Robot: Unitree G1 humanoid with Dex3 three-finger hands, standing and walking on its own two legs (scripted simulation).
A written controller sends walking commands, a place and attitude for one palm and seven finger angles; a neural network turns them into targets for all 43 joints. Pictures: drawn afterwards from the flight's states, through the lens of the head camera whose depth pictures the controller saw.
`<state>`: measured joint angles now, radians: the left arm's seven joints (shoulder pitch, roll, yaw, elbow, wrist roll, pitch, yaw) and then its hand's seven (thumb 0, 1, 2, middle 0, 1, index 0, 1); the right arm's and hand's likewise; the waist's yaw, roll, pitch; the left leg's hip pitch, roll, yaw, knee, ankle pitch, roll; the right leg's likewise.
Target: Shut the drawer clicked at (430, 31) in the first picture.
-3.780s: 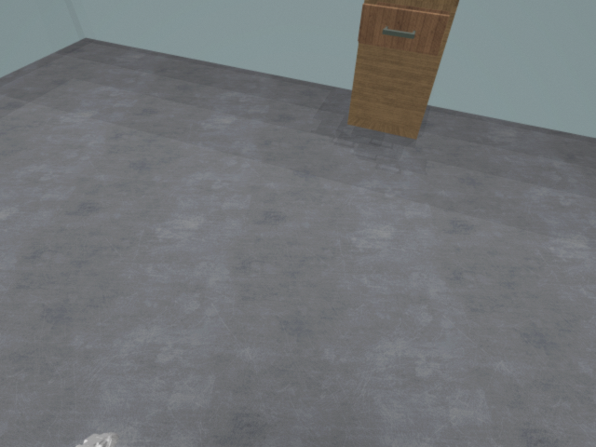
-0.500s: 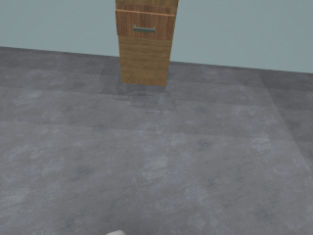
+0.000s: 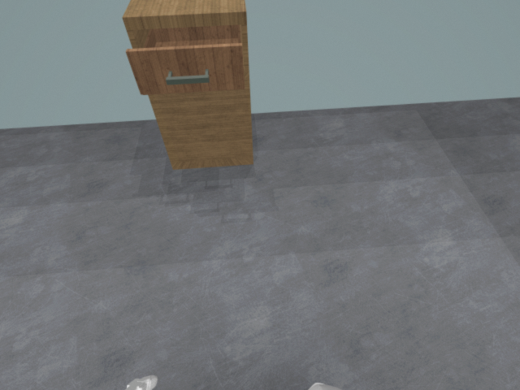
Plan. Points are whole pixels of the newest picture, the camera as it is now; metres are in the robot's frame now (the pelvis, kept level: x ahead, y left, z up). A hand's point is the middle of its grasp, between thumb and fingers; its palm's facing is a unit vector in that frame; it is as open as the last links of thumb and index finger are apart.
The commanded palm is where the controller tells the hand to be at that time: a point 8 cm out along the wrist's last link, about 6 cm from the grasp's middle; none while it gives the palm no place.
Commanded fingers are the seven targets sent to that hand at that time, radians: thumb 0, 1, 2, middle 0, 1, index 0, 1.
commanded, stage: walk to a spot facing it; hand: left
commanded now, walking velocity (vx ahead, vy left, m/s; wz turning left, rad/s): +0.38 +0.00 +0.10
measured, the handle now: (188, 76) +1.08 +0.29 -0.11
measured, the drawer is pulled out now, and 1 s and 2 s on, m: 0.16 0.16 0.16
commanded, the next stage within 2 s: take the last steps up to it in 0.58 s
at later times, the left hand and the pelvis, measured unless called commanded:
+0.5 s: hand (135, 387) +0.16 +0.24 -0.18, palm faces +0.12 -0.99 -0.11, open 7.4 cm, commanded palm none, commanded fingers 0.00 0.90 0.90 -0.20 -0.30 -0.20 -0.30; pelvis +0.22 +0.07 +0.01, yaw +2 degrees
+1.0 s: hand (187, 218) +0.51 +0.20 -0.15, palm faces -0.08 -0.98 -0.18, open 7.4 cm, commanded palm none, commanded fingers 0.00 0.90 0.90 -0.20 -0.30 -0.20 -0.30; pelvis +0.39 +0.04 +0.00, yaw -4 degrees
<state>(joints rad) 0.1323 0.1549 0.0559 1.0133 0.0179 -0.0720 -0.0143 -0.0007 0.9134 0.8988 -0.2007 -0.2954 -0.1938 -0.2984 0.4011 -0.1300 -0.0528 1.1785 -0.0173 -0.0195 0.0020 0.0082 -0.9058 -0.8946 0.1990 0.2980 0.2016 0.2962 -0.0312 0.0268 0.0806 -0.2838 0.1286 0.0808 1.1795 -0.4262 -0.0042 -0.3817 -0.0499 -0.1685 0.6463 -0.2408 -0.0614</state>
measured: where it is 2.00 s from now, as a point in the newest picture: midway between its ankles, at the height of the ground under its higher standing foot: (252, 273)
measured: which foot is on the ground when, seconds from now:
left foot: up 0.00-0.36, down 0.38-0.94, up 0.96-1.00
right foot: down 0.00-0.38, up 0.40-0.92, down 0.94-1.00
